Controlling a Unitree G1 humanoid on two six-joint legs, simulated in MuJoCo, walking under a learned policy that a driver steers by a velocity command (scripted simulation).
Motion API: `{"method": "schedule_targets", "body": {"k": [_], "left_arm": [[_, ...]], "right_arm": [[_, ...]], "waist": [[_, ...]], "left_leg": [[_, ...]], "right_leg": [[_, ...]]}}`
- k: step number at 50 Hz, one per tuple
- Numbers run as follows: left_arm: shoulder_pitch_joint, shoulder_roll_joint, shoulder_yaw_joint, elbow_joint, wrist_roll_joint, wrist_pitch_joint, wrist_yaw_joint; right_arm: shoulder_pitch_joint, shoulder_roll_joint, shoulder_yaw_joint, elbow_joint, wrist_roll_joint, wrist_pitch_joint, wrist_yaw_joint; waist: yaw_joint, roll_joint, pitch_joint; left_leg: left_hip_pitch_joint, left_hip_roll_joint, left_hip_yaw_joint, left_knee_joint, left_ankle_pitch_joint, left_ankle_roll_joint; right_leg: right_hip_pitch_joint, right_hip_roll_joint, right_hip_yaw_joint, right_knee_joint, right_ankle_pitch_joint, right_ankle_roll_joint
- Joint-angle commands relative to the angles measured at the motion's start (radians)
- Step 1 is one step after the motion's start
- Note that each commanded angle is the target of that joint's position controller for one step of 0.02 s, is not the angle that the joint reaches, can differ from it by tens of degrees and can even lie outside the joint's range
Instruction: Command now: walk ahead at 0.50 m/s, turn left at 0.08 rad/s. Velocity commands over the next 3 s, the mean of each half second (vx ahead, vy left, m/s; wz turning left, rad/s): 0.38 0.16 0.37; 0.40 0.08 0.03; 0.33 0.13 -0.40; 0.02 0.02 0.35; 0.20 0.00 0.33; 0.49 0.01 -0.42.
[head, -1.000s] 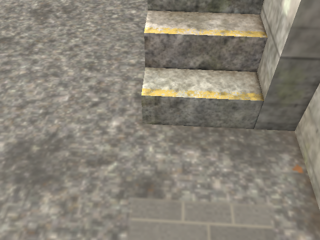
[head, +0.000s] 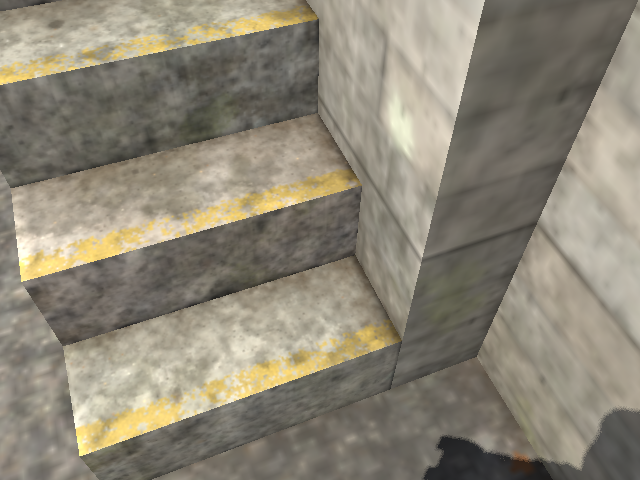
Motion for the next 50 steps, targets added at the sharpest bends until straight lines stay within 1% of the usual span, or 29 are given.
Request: {"method": "schedule_targets", "body": {"k": [1, 3, 8, 9, 10, 11, 12, 13, 14, 16, 18, 19, 21, 26, 27, 28, 29, 30, 31, 32, 33, 34, 35, 38, 42, 43, 46, 48, 50], "left_arm": [[-0.029, 0.024, -0.006, -0.093, 0.015, -0.026, -0.001], [-0.1, 0.022, -0.021, -0.117, 0.01, -0.034, -0.002], [-0.168, 0.107, -0.002, -0.141, -0.005, -0.059, 0.012], [-0.084, 0.166, 0.022, -0.13, 0.0, -0.054, 0.04], [0.072, 0.244, 0.045, -0.064, 0.02, -0.054, 0.073], [0.237, 0.3, 0.058, -0.034, 0.054, -0.046, 0.097], [0.233, 0.306, 0.059, -0.031, 0.074, -0.026, 0.109], [0.195, 0.276, 0.065, -0.022, 0.033, -0.015, 0.111], [0.153, 0.217, 0.052, -0.031, 0.017, -0.007, 0.117], [0.065, 0.193, 0.044, -0.022, 0.01, 0.011, 0.111], [-0.014, 0.215, 0.052, -0.032, 0.013, 0.02, 0.1], [-0.041, 0.227, 0.059, -0.041, 0.007, 0.009, 0.086], [-0.068, 0.25, 0.076, -0.046, 0.004, -0.004, 0.07], [-0.048, 0.287, 0.101, -0.037, -0.003, 0.015, 0.055], [-0.057, 0.22, 0.082, -0.043, -0.009, 0.025, 0.028], [-0.037, 0.16, 0.066, -0.047, 0.001, 0.036, 0.018], [-0.013, 0.102, 0.045, -0.057, 0.028, 0.045, 0.02], [-0.025, 0.02, 0.011, -0.107, 0.077, 0.042, 0.034], [0.055, 0.008, -0.001, -0.149, 0.055, 0.021, 0.044], [0.053, 0.093, 0.019, -0.111, 0.006, 0.0, 0.046], [0.006, 0.155, 0.036, -0.101, -0.01, -0.015, 0.041], [-0.018, 0.158, 0.042, -0.086, -0.015, -0.018, 0.051], [-0.009, 0.142, 0.039, -0.077, -0.004, -0.018, 0.054], [0.03, 0.107, 0.034, -0.034, -0.006, -0.009, 0.035], [-0.051, 0.017, 0.003, -0.061, -0.009, -0.008, 0.018], [0.035, -0.002, -0.005, -0.026, -0.004, 0.014, 0.017], [0.032, 0.033, 0.007, -0.081, 0.009, 0.045, 0.02], [0.087, 0.032, 0.012, -0.095, 0.019, 0.045, 0.016], [0.275, 0.023, 0.025, -0.043, 0.021, 0.03, 0.008]], "right_arm": [[-0.063, -0.174, -0.039, -0.072, 0.025, -0.005, -0.004], [-0.046, -0.2, -0.048, -0.068, 0.034, 0.004, -0.014], [-0.011, -0.201, -0.058, -0.064, 0.037, 0.015, -0.019], [0.026, -0.181, -0.052, -0.039, 0.059, 0.055, -0.02], [0.013, -0.115, -0.025, -0.098, 0.011, 0.073, -0.004], [0.001, -0.036, 0.0, -0.16, -0.039, 0.08, 0.007], [0.145, -0.05, -0.002, -0.141, -0.02, 0.086, 0.014], [0.128, -0.126, -0.011, -0.148, 0.011, 0.095, 0.026], [0.054, -0.165, -0.017, -0.172, 0.008, 0.108, 0.021], [-0.018, -0.167, -0.013, -0.215, -0.024, 0.143, 0.017], [-0.018, -0.107, 0.008, -0.218, -0.005, 0.151, 0.026], [-0.008, -0.091, 0.012, -0.227, 0.001, 0.155, 0.025], [-0.016, -0.094, 0.011, -0.242, -0.01, 0.159, 0.03], [-0.014, -0.125, -0.017, -0.229, 0.003, 0.148, 0.043], [0.022, -0.127, -0.03, -0.193, 0.027, 0.123, 0.019], [0.068, -0.139, -0.043, -0.156, 0.031, 0.112, 0.001], [0.087, -0.167, -0.059, -0.138, 0.024, 0.114, -0.007], [0.148, -0.248, -0.067, -0.147, 0.0, 0.104, -0.016], [0.123, -0.381, -0.091, -0.178, -0.013, 0.092, -0.015], [0.123, -0.306, -0.077, -0.174, -0.012, 0.072, 0.001], [0.078, -0.229, -0.059, -0.173, 0.007, 0.052, 0.001], [0.001, -0.163, -0.038, -0.174, 0.008, 0.049, -0.007], [-0.05, -0.146, -0.028, -0.172, 0.006, 0.049, -0.016], [-0.046, -0.124, -0.027, -0.144, -0.019, 0.034, -0.031], [-0.074, -0.114, -0.03, -0.143, -0.018, 0.034, -0.047], [-0.068, -0.112, -0.026, -0.133, -0.029, 0.041, -0.039], [-0.132, -0.129, -0.024, -0.162, 0.0, 0.054, -0.032], [-0.18, -0.151, -0.025, -0.18, 0.003, 0.075, -0.045], [-0.304, -0.105, -0.009, -0.224, 0.025, 0.085, -0.052]], "waist": [[0.04, 0.092, -0.037], [0.014, 0.104, -0.027], [0.004, 0.115, -0.056], [0.069, 0.2, -0.076], [0.095, 0.16, -0.161], [0.135, -0.046, -0.277], [0.074, -0.139, -0.376], [0.071, -0.145, -0.376], [0.083, -0.128, -0.284], [0.047, -0.112, -0.13], [0.011, -0.144, -0.053], [-0.006, -0.184, -0.049], [-0.019, -0.197, -0.061], [-0.02, -0.233, -0.084], [-0.027, -0.241, -0.12], [-0.032, -0.177, -0.103], [-0.033, -0.026, -0.066], [-0.033, 0.271, -0.013], [0.028, 0.443, -0.114], [-0.002, 0.272, -0.14], [-0.001, 0.188, -0.086], [0.018, 0.12, -0.075], [0.046, 0.157, -0.076], [0.055, 0.159, -0.082], [0.027, 0.145, -0.048], [0.037, 0.188, -0.099], [0.063, 0.145, -0.104], [0.101, 0.123, -0.144], [0.211, 0.046, -0.15]], "left_leg": [[0.022, 0.225, -0.215, -0.15, 0.306, 0.196], [0.022, 0.206, -0.216, -0.149, 0.225, 0.191], [0.105, 0.227, -0.297, -0.042, 0.252, 0.13], [0.076, 0.068, -0.155, 0.127, 0.25, 0.073], [-0.092, 0.013, -0.141, 0.286, 0.196, 0.012], [-0.31, -0.059, -0.15, 0.534, -0.352, -0.04], [-0.405, -0.068, -0.211, 0.759, -0.606, -0.075], [-0.493, 0.006, -0.198, 0.893, -0.503, -0.094], [-0.545, 0.051, -0.16, 0.947, -0.415, -0.108], [-0.515, 0.105, -0.121, 0.912, -0.292, -0.112], [-0.402, 0.113, -0.062, 0.797, -0.225, -0.116], [-0.362, 0.129, -0.057, 0.742, -0.197, -0.123], [-0.259, 0.148, -0.056, 0.607, -0.131, -0.119], [-0.079, 0.106, 0.034, 0.377, -0.094, -0.087], [-0.005, 0.063, 0.096, 0.354, -0.069, -0.067], [0.044, 0.005, 0.141, 0.302, -0.083, -0.043], [0.079, -0.025, 0.113, 0.204, -0.095, -0.006], [0.173, 0.164, -0.224, 0.067, 0.031, 0.074], [0.184, 0.376, -0.625, -0.112, -0.05, 0.259], [0.182, 0.411, -0.687, -0.141, -0.212, 0.272], [0.146, 0.384, -0.564, -0.103, -0.249, 0.215], [0.107, 0.348, -0.446, -0.067, -0.13, 0.16], [0.065, 0.333, -0.361, -0.075, 0.041, 0.144], [0.079, 0.287, -0.155, -0.098, 0.377, 0.142], [0.099, 0.243, -0.013, -0.116, 0.386, 0.134], [0.11, 0.261, -0.009, -0.082, 0.445, 0.158], [0.111, 0.297, -0.01, 0.035, 0.849, 0.169], [0.201, 0.296, 0.011, 0.195, 1.092, 0.164], [0.137, 0.197, 0.08, 0.542, 0.93, 0.109]], "right_leg": [[0.025, -0.03, -0.015, -0.272, 0.037, 0.04], [0.071, 0.004, -0.026, -0.432, 0.138, 0.062], [0.179, 0.042, 0.009, -0.648, 0.287, 0.046], [0.315, 0.05, -0.014, -0.729, 0.366, 0.016], [0.568, -0.037, 0.033, -0.683, 0.548, -0.032], [0.81, -0.328, 0.328, -0.61, 0.886, -0.124], [0.829, -0.536, 0.564, -0.589, 1.03, -0.293], [0.794, -0.543, 0.587, -0.664, 0.724, -0.323], [0.729, -0.454, 0.465, -0.704, 0.465, -0.255], [0.484, -0.35, 0.287, -0.776, 0.234, -0.166], [0.3, -0.289, 0.141, -0.854, 0.23, -0.129], [0.27, -0.276, 0.091, -0.856, 0.262, -0.137], [0.203, -0.275, 0.021, -0.879, 0.277, -0.136], [0.232, -0.283, -0.066, -0.859, 0.149, -0.08], [0.225, -0.216, -0.133, -0.786, 0.028, -0.033], [0.191, -0.176, -0.169, -0.672, -0.047, -0.002], [0.128, -0.119, -0.233, -0.435, -0.079, 0.031], [-0.152, -0.059, -0.211, -0.041, -0.281, 0.087], [-0.294, 0.013, -0.088, 0.205, -0.286, 0.085], [-0.317, -0.036, 0.002, 0.291, -0.202, 0.052], [-0.33, -0.076, 0.034, 0.234, -0.08, 0.021], [-0.26, -0.102, 0.035, 0.198, -0.02, 0.017], [-0.196, -0.098, 0.034, 0.154, 0.008, 0.021], [-0.084, -0.056, 0.005, 0.055, 0.091, 0.018], [0.022, -0.009, -0.061, -0.253, 0.141, 0.006], [0.101, 0.02, -0.131, -0.177, 0.075, 0.011], [0.174, 0.035, -0.149, -0.191, 0.015, -0.037], [0.197, 0.045, -0.159, -0.321, 0.021, -0.084], [0.365, 0.068, -0.165, -0.714, 0.36, -0.13]]}}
